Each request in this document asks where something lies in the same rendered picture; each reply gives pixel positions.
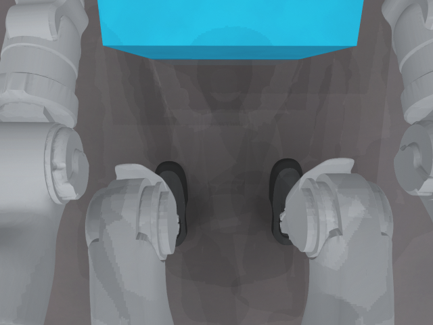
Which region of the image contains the robot left shin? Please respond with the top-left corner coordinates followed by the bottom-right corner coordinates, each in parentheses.
top-left (85, 164), bottom-right (179, 248)

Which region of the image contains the robot right forearm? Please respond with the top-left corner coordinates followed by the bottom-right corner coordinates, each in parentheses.
top-left (382, 0), bottom-right (433, 125)

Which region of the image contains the robot left upper arm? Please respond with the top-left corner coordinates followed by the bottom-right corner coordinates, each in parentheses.
top-left (0, 122), bottom-right (89, 325)

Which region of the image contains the robot left forearm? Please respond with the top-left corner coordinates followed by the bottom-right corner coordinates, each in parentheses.
top-left (0, 0), bottom-right (89, 128)

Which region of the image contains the robot right upper arm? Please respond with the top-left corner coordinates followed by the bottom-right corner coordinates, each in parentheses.
top-left (394, 115), bottom-right (433, 223)

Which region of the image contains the robot right thigh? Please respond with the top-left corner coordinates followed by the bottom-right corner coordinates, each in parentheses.
top-left (292, 173), bottom-right (394, 325)

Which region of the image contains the carton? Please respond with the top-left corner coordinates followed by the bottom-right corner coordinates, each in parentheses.
top-left (97, 0), bottom-right (364, 60)

